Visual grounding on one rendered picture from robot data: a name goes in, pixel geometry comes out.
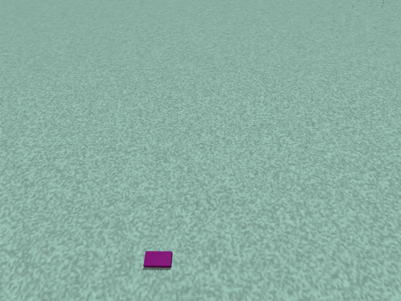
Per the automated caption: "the small box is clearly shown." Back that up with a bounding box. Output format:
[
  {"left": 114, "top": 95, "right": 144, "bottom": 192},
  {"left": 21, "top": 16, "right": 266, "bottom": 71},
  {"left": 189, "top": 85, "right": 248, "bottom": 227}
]
[{"left": 143, "top": 251, "right": 172, "bottom": 268}]

